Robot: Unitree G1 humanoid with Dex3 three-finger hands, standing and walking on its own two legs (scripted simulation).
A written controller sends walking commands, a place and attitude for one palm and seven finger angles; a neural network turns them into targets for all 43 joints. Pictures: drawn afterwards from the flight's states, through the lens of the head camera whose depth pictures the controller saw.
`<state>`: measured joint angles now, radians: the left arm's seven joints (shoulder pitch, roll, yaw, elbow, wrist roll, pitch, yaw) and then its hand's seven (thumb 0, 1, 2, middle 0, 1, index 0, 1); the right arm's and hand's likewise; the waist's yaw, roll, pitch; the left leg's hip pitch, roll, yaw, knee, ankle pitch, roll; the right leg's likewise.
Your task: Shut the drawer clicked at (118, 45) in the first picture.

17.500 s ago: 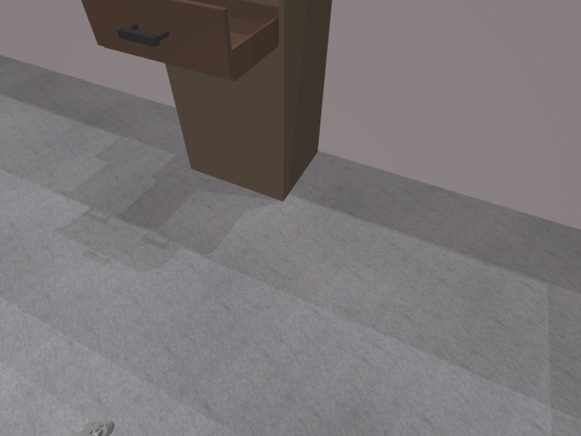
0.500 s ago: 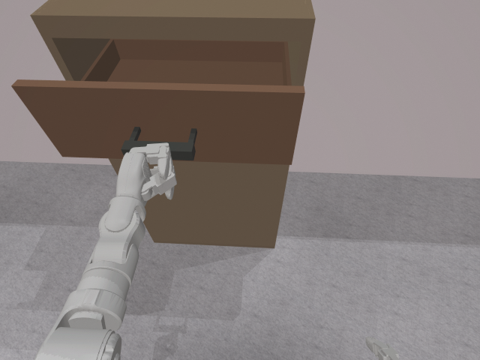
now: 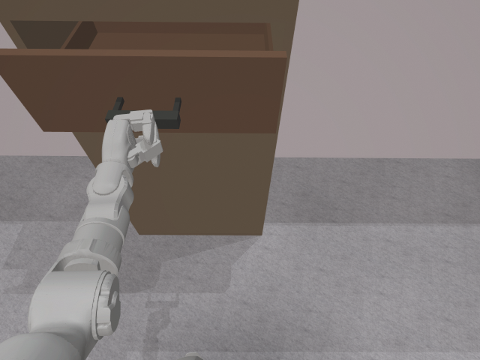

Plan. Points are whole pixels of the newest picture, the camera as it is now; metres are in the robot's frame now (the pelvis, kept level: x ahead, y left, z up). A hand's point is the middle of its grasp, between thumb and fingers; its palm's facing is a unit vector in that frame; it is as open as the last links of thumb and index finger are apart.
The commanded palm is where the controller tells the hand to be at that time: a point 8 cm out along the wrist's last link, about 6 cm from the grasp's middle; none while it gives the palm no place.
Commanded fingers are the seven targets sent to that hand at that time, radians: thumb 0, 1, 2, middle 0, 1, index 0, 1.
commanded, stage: push the drawer shut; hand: left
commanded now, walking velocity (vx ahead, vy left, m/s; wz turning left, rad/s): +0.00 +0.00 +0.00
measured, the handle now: (146, 111) +0.53 +0.16 +0.10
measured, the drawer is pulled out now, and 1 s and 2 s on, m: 0.11 0.00 0.00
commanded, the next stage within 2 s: pull the fist back off the drawer in 1.24 s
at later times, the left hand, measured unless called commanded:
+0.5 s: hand (158, 122) +0.51 +0.13 +0.10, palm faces -0.04 -1.00 -0.02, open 2.8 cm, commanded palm +0.51 +0.18 +0.10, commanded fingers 0.00 0.90 0.90 -1.40 -1.60 -1.40 -1.60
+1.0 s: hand (161, 100) +0.57 +0.13 +0.10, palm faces -0.04 -1.00 -0.01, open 2.8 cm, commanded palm +0.58 +0.18 +0.10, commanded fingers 0.00 0.90 0.90 -1.40 -1.60 -1.40 -1.60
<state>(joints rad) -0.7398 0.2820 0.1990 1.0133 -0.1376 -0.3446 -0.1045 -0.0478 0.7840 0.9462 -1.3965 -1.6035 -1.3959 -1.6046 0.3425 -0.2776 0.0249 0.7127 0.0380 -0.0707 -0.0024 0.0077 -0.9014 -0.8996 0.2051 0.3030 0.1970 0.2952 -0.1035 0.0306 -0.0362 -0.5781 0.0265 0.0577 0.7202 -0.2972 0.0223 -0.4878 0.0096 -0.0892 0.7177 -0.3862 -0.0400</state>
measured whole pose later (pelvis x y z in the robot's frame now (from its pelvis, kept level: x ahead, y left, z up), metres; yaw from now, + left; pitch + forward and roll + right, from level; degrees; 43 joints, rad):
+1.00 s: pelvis +0.00 +0.02 -0.02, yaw -1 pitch +20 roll -3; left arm -1.20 0.51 0.35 1.36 0.00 -0.31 -0.11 -0.05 0.66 0.92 -1.39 -1.60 -1.39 -1.60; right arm 0.49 -0.29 0.05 0.69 -0.03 -0.03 0.03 0.00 -0.90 -0.90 0.21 0.30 0.20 0.30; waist -0.24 0.05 -0.07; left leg -0.89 0.05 0.04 0.88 -0.35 0.04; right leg -0.77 0.03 -0.10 0.81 -0.40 -0.02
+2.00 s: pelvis +0.01 +0.02 -0.02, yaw -2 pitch +19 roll -3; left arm -1.07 0.42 0.34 1.22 -0.03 -0.30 -0.04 -0.01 0.85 0.92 -1.40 -1.60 -1.40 -1.60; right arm 0.48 -0.28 0.03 0.66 -0.03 0.00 0.06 0.00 -0.90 -0.90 0.21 0.30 0.20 0.30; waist -0.21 0.06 -0.08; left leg -0.84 0.05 0.06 0.86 -0.36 0.04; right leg -0.73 0.03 -0.07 0.81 -0.41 -0.02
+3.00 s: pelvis +0.03 +0.00 +0.03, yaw -1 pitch -3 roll +0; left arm 0.11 0.29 0.15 -0.09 -0.08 -0.06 0.07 0.02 0.90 0.90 -1.40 -1.60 -1.40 -1.60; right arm 0.16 -0.24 0.07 0.59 0.02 0.01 -0.04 0.01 -0.90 -0.90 0.21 0.30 0.20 0.30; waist 0.04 0.07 0.03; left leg -0.14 0.01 0.07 0.41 -0.22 0.02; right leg -0.06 0.02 -0.05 0.40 -0.29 -0.04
